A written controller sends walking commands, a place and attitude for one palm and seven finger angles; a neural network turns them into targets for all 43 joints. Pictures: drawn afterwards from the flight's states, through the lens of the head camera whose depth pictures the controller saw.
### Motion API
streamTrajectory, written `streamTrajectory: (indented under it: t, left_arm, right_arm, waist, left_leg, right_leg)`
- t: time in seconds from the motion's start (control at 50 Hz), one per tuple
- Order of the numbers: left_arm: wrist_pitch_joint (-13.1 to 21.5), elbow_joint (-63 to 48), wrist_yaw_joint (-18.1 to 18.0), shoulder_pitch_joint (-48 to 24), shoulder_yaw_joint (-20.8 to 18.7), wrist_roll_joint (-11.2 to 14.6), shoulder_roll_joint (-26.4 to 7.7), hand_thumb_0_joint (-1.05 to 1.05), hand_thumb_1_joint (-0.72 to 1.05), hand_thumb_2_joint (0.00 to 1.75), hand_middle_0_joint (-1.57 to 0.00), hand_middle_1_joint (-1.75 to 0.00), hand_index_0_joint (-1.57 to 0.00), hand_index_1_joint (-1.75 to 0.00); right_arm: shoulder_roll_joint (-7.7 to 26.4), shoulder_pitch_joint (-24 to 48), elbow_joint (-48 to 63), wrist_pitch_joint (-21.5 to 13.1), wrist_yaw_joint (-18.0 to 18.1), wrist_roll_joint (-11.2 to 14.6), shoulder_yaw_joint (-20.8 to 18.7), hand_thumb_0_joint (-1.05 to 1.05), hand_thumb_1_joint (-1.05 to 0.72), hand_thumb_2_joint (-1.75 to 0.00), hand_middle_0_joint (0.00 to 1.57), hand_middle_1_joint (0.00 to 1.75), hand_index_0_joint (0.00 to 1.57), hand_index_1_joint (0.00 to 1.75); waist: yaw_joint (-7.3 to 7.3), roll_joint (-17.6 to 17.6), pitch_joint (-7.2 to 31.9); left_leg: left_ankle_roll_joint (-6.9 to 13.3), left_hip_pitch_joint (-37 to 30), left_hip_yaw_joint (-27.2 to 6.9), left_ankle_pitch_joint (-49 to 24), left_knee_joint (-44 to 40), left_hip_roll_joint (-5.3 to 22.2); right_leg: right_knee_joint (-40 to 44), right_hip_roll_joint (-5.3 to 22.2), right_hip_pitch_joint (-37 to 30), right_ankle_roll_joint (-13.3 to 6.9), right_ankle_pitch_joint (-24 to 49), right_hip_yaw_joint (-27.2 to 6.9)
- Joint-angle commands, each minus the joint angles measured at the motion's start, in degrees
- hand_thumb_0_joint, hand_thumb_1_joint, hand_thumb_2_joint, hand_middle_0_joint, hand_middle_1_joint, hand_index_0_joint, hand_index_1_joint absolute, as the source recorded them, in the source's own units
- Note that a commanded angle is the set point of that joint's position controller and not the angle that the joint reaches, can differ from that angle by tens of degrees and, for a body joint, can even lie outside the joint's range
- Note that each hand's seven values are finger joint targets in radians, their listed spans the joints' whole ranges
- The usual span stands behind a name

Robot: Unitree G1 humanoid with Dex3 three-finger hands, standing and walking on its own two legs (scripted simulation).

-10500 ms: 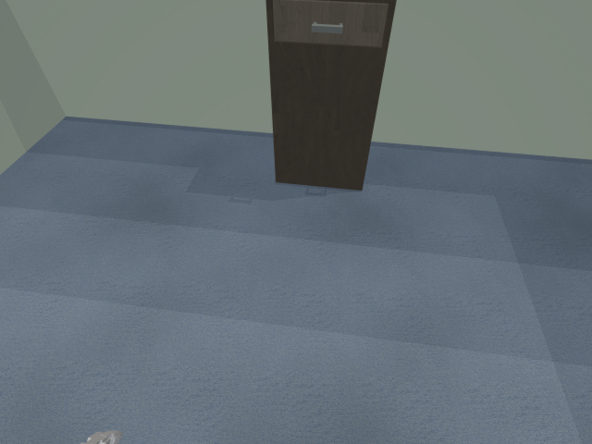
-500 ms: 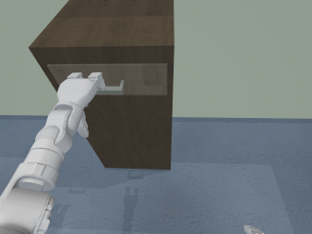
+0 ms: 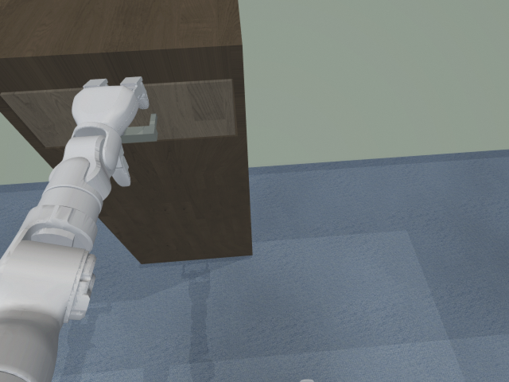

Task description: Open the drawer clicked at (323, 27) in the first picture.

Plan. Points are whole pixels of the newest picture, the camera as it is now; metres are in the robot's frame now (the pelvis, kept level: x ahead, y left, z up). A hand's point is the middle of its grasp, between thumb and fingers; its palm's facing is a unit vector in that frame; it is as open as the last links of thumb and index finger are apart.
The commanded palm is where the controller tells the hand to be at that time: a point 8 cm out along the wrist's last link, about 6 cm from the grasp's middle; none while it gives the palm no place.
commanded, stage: move the hooked fingers above the handle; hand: left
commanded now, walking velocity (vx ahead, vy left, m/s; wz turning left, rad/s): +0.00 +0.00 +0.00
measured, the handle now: (128, 127) +0.57 +0.22 +0.03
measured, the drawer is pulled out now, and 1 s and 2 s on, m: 0.00 0.00 0.00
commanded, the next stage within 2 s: lower the fingers behind the handle in 0.88 s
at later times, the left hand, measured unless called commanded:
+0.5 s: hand (116, 134) +0.50 +0.21 +0.09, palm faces -0.02 -0.01 -1.00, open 13.8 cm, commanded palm +0.49 +0.21 +0.14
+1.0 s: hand (111, 132) +0.51 +0.22 +0.09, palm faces +0.00 -0.01 -1.00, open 13.8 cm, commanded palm +0.49 +0.22 +0.14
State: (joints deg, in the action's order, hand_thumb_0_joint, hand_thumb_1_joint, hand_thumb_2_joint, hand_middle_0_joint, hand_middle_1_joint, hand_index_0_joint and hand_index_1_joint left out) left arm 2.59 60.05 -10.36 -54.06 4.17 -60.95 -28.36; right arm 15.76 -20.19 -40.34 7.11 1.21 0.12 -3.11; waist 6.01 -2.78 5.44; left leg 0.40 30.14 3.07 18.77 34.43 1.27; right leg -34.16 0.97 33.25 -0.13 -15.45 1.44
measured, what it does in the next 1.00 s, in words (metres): stands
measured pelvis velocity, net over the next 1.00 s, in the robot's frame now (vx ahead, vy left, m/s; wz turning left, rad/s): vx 0.01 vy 0.00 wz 0.00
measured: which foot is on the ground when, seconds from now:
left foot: down 0.00-1.00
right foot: down 0.00-1.00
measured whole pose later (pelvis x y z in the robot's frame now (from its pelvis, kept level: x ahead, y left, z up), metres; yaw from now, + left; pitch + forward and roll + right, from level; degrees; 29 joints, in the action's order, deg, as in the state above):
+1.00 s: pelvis +0.01 +0.00 +0.00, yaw +0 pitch +16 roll -1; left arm 4.7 57.7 -11.3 -52.1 2.6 -61.4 -29.5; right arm 15.1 -20.7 -40.2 7.3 0.9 -0.3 -3.2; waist 5.3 -2.9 6.5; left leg 0.6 31.6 2.7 20.2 36.0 1.5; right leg -34.5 0.8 34.1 0.2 -16.3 1.7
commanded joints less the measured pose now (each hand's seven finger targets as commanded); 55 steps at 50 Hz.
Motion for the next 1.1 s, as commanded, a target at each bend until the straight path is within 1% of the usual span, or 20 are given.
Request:
streamTrajectory:
  t: [0.0,0.02,0.08,0.12,0.14,0.18,0.24,0.28,0.32,0.38,0.46,0.54,0.58,0.62,0.68,0.76,0.82,0.9,1.0,1.08]
  left_arm:
    - [-0.4,-7.4,-2.4,-27.9,-4.3,-0.3,-15.9,0.0,-0.5,0.3,-0.3,-1.2,-0.3,-1.2]
    - [-0.6,-6.3,-2.6,-28.2,-4.9,-0.4,-16.7,0.0,-0.5,0.3,-0.3,-1.2,-0.3,-1.2]
    - [0.2,-8.3,-2.6,-28.7,-8.2,-0.8,-21.2,0.0,-0.5,0.3,-0.3,-1.2,-0.3,-1.2]
    - [0.6,-9.1,-2.7,-28.0,-8.6,-1.3,-22.1,0.0,-0.5,0.3,-0.3,-1.2,-0.3,-1.2]
    - [0.5,-8.4,-2.5,-26.4,-7.3,-1.1,-20.0,0.0,-0.5,0.3,-0.3,-1.2,-0.3,-1.2]
    - [0.9,-9.0,-2.4,-24.5,-9.2,-0.7,-21.7,0.0,-0.5,0.3,-0.3,-1.2,-0.3,-1.2]
    - [0.9,-9.5,-1.8,-22.3,-7.7,-0.3,-19.7,0.0,-0.5,0.3,-0.3,-1.2,-0.3,-1.2]
    - [1.5,-11.7,-1.5,-25.6,-4.6,0.3,-16.1,0.0,-0.5,0.3,-0.3,-1.2,-0.3,-1.2]
    - [2.4,-13.9,-1.6,-26.7,-5.7,0.3,-17.4,0.0,-0.5,0.3,-0.3,-1.2,-0.3,-1.2]
    - [3.0,-15.1,-1.8,-30.4,-1.2,0.8,-11.7,0.0,-0.5,0.3,-0.3,-1.2,-0.3,-1.2]
    - [1.9,-13.5,-3.5,-30.9,-2.6,0.5,-12.6,0.0,-0.5,0.3,-0.3,-1.2,-0.3,-1.2]
    - [-1.4,-8.2,-4.5,-31.0,-3.3,-0.5,-14.0,0.0,-0.5,0.3,-0.3,-1.2,-0.3,-1.2]
    - [-2.4,-6.7,-4.2,-29.5,-5.4,-0.8,-16.6,0.0,-0.5,0.3,-0.3,-1.2,-0.3,-1.2]
    - [-2.8,-7.0,-2.9,-27.5,-4.1,-0.7,-15.0,0.0,-0.5,0.3,-0.3,-1.2,-0.3,-1.2]
    - [-1.9,-8.3,-0.6,-25.8,-2.6,-0.1,-13.0,0.0,-0.5,0.3,-0.3,-1.2,-0.3,-1.2]
    - [1.2,-12.4,0.7,-27.1,-2.6,0.6,-13.5,0.0,-0.5,0.3,-0.3,-1.2,-0.3,-1.2]
    - [3.6,-14.7,-0.6,-27.3,-5.4,0.5,-16.0,0.0,-0.5,0.3,-0.3,-1.2,-0.3,-1.2]
    - [3.2,-14.8,-3.4,-27.5,-7.9,-0.1,-18.8,0.0,-0.5,0.3,-0.3,-1.2,-0.3,-1.2]
    - [-0.5,-10.0,-3.4,-25.9,-3.6,0.1,-13.6,0.0,-0.5,0.3,-0.3,-1.2,-0.3,-1.2]
    - [0.3,-10.6,-1.2,-26.0,-3.3,0.5,-13.6,0.0,-0.5,0.3,-0.3,-1.2,-0.3,-1.2]
  right_arm:
    - [8.4,-6.3,3.8,-1.5,0.8,-0.3,-2.8,0.0,-0.9,-0.9,0.2,0.3,0.2,0.3]
    - [8.6,-6.7,3.5,-1.7,0.8,-0.2,-2.8,0.0,-0.9,-0.9,0.2,0.3,0.2,0.3]
    - [9.0,-7.2,4.0,-1.9,1.0,-0.5,-3.0,0.0,-0.9,-0.9,0.2,0.3,0.2,0.3]
    - [8.7,-7.4,4.2,-1.8,1.1,-0.5,-3.0,0.0,-0.9,-0.9,0.2,0.3,0.2,0.3]
    - [8.5,-7.5,4.3,-1.8,1.0,-0.5,-3.1,0.0,-0.9,-0.9,0.2,0.3,0.2,0.3]
    - [8.8,-7.4,4.3,-1.7,1.0,-0.6,-3.2,0.0,-0.9,-0.9,0.2,0.3,0.2,0.3]
    - [8.9,-7.2,4.4,-1.5,0.9,-0.2,-3.3,0.0,-0.9,-0.9,0.2,0.3,0.2,0.3]
    - [8.8,-7.1,4.1,-1.6,0.8,-0.1,-3.4,0.0,-0.9,-0.9,0.2,0.3,0.2,0.3]
    - [8.7,-7.6,3.6,-1.6,0.9,-0.2,-3.8,0.0,-0.9,-0.9,0.2,0.3,0.2,0.3]
    - [8.3,-7.6,2.8,-1.6,0.7,-0.2,-3.8,0.0,-0.9,-0.9,0.2,0.3,0.2,0.3]
    - [8.0,-7.1,2.4,-1.6,0.2,-0.5,-3.6,0.0,-0.9,-0.9,0.2,0.3,0.2,0.3]
    - [8.3,-6.1,2.8,-1.5,0.1,-0.3,-2.7,0.0,-0.9,-0.9,0.2,0.3,0.2,0.3]
    - [8.5,-5.9,3.3,-1.3,0.3,-0.5,-2.6,0.0,-0.9,-0.9,0.2,0.3,0.2,0.3]
    - [8.2,-5.5,4.4,-1.2,0.4,-0.3,-2.5,0.0,-0.9,-0.9,0.2,0.3,0.2,0.3]
    - [8.3,-5.4,5.2,-0.9,0.6,-0.2,-2.6,0.0,-0.9,-0.9,0.2,0.3,0.2,0.3]
    - [8.3,-5.6,5.3,-0.9,1.1,-0.1,-2.8,0.0,-0.9,-0.9,0.2,0.3,0.2,0.3]
    - [7.9,-6.2,4.7,-1.1,0.9,-0.4,-3.1,0.0,-0.9,-0.9,0.2,0.3,0.2,0.3]
    - [7.9,-6.2,4.0,-1.1,0.5,-0.7,-3.2,0.0,-0.9,-0.9,0.2,0.3,0.2,0.3]
    - [8.3,-6.3,3.2,-1.0,0.0,-0.4,-3.4,0.0,-0.9,-0.9,0.2,0.3,0.2,0.3]
    - [8.6,-6.4,3.6,-1.0,0.5,-0.2,-3.4,0.0,-0.9,-0.9,0.2,0.3,0.2,0.3]
  waist:
    - [0.9,2.1,23.7]
    - [1.07,2.4,22.5]
    - [-0.03,1.9,27.6]
    - [-0.45,-0.5,28.2]
    - [-0.33,0.2,28.0]
    - [-0.94,1.0,28.2]
    - [-0.86,0.9,25.1]
    - [0.66,0.9,24.1]
    - [0.48,-0.5,26.0]
    - [2.31,-1.1,24.1]
    - [1.48,-2.8,24.9]
    - [1.4,-0.3,22.1]
    - [0.64,0.9,24.4]
    - [0.14,0.9,25.7]
    - [0.66,1.9,25.7]
    - [1.01,1.9,24.1]
    - [0.07,-0.2,25.7]
    - [-0.57,-1.9,26.9]
    - [0.82,0.5,23.9]
    - [1.03,1.9,23.8]
  left_leg:
    - [2.0,-6.6,-0.6,-23.8,-1.1,-2.4]
    - [2.0,-5.6,-0.4,-22.5,-1.1,-2.3]
    - [2.3,-5.8,0.0,-23.8,-0.5,-2.5]
    - [2.1,-5.8,0.2,-24.5,-0.5,-2.3]
    - [2.1,-6.2,0.2,-25.0,-0.5,-2.3]
    - [2.2,-6.1,0.3,-26.1,-0.4,-2.2]
    - [2.1,-6.4,0.3,-25.0,-1.1,-2.0]
    - [2.3,-8.2,-0.1,-24.8,-1.0,-1.8]
    - [2.2,-10.6,-0.7,-25.6,-0.8,-1.8]
    - [2.1,-13.1,-1.6,-27.2,-0.4,-1.5]
    - [1.5,-14.1,-2.2,-28.3,0.0,-1.7]
    - [1.6,-9.7,-1.4,-25.4,-0.6,-2.0]
    - [1.7,-9.3,-1.2,-27.0,-0.3,-2.0]
    - [1.8,-9.7,-0.9,-28.6,-0.2,-2.0]
    - [2.0,-10.6,-0.8,-30.0,0.1,-1.8]
    - [2.2,-10.6,-1.1,-27.1,-0.2,-1.9]
    - [2.0,-11.5,-1.4,-28.7,0.5,-1.9]
    - [1.7,-10.2,-1.3,-29.8,0.7,-2.0]
    - [1.9,-9.4,-0.9,-27.5,0.2,-2.0]
    - [2.3,-9.1,-0.6,-24.9,-0.1,-2.2]
  right_leg:
    - [1.0,-2.5,-15.4,-1.4,22.3,-0.7]
    - [1.3,-2.6,-14.6,-1.3,21.3,-0.7]
    - [0.7,-2.6,-18.0,-1.3,23.4,-1.4]
    - [0.3,-2.4,-18.2,-1.3,24.2,-1.4]
    - [0.4,-2.6,-17.9,-1.3,24.3,-1.1]
    - [0.5,-2.6,-19.1,-1.3,25.4,-1.2]
    - [1.3,-2.8,-17.1,-1.2,23.6,-0.7]
    - [2.1,-2.9,-15.0,-1.3,21.9,-0.6]
    - [1.9,-3.0,-14.4,-1.3,21.3,-0.7]
    - [2.2,-3.1,-10.7,-1.4,19.9,-0.1]
    - [1.4,-3.2,-9.7,-1.6,19.1,0.3]
    - [1.0,-3.0,-10.6,-1.6,19.2,0.5]
    - [0.7,-2.9,-13.5,-1.6,21.7,0.1]
    - [0.3,-2.7,-14.6,-1.3,23.3,0.2]
    - [0.8,-2.8,-15.0,-1.2,24.4,0.0]
    - [1.2,-2.8,-13.8,-1.1,22.5,-0.3]
    - [0.7,-2.9,-13.8,-1.4,22.6,-0.4]
    - [-0.1,-2.9,-14.6,-1.5,23.6,-0.4]
    - [1.0,-3.1,-13.3,-1.3,22.5,0.0]
    - [1.8,-2.9,-14.3,-1.3,22.0,-0.6]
